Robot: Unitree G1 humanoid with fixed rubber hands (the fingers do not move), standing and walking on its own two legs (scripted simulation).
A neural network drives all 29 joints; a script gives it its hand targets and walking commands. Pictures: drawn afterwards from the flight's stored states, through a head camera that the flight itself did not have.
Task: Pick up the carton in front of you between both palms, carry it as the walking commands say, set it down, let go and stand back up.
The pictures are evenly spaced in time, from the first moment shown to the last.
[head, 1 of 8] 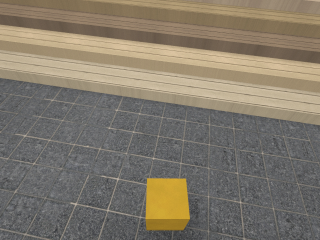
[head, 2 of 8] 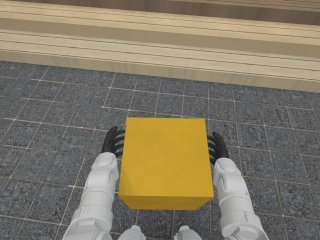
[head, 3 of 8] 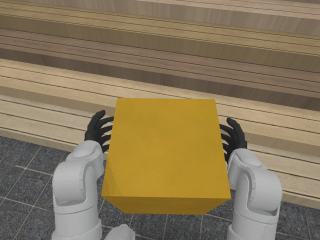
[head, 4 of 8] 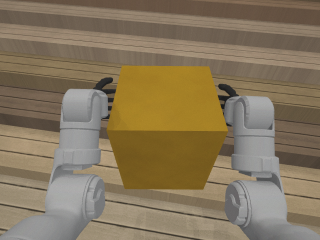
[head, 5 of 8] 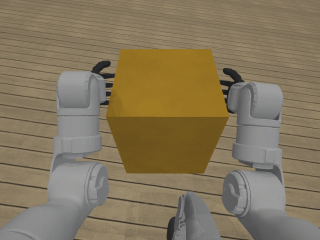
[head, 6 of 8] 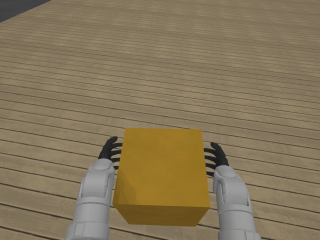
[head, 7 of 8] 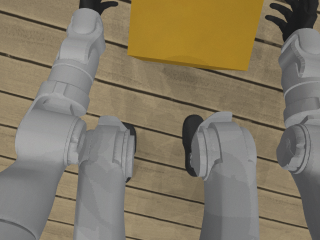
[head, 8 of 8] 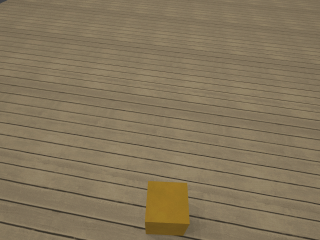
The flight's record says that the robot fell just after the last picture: no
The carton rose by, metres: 1.78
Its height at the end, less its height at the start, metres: +1.03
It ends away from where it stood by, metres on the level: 5.40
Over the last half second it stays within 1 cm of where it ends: yes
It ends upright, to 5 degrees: yes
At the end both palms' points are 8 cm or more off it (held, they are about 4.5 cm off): yes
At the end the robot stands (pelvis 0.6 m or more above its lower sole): yes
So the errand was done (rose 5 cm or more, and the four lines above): yes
